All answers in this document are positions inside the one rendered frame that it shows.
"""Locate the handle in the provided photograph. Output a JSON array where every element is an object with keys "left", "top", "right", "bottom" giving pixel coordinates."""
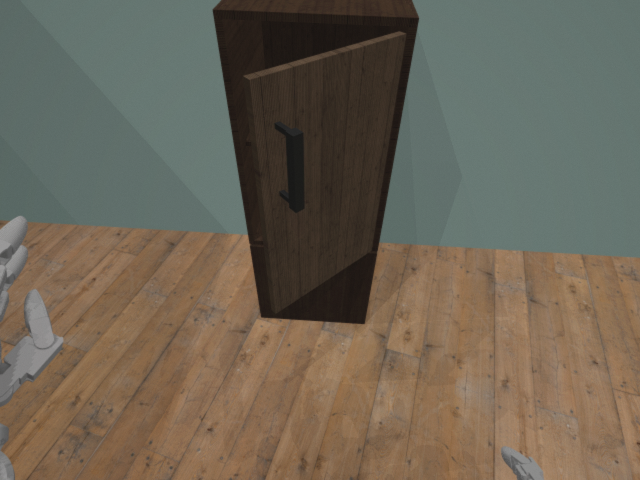
[{"left": 275, "top": 121, "right": 305, "bottom": 213}]

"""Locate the cupboard door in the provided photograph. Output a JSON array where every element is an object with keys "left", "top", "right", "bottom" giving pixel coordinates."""
[{"left": 243, "top": 31, "right": 407, "bottom": 314}]

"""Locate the left robot hand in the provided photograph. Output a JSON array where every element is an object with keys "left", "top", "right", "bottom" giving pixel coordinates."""
[{"left": 0, "top": 216, "right": 63, "bottom": 407}]

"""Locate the right robot hand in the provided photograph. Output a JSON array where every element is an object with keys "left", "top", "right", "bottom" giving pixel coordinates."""
[{"left": 501, "top": 446, "right": 544, "bottom": 480}]

